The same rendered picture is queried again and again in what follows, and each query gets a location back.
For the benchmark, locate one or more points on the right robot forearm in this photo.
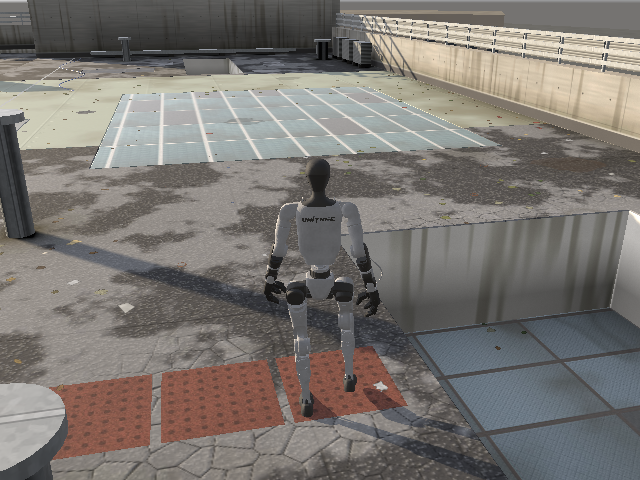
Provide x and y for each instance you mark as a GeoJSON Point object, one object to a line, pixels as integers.
{"type": "Point", "coordinates": [366, 271]}

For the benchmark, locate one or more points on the right robot hand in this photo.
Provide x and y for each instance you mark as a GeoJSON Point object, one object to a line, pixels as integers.
{"type": "Point", "coordinates": [373, 303]}

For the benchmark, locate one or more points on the left robot hand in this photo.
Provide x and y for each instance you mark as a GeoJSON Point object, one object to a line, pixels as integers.
{"type": "Point", "coordinates": [268, 288]}

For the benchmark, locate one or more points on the robot left upper arm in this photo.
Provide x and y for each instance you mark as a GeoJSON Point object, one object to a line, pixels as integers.
{"type": "Point", "coordinates": [287, 212]}

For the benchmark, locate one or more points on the robot right foot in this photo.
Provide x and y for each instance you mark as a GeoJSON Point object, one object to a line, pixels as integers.
{"type": "Point", "coordinates": [349, 384]}

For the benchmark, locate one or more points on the left robot forearm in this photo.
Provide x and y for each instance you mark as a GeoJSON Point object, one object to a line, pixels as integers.
{"type": "Point", "coordinates": [272, 267]}

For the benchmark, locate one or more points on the robot right upper arm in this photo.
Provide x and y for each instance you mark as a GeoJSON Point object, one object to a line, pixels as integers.
{"type": "Point", "coordinates": [350, 211]}

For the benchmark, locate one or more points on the robot left thigh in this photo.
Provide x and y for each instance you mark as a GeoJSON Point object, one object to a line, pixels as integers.
{"type": "Point", "coordinates": [297, 306]}

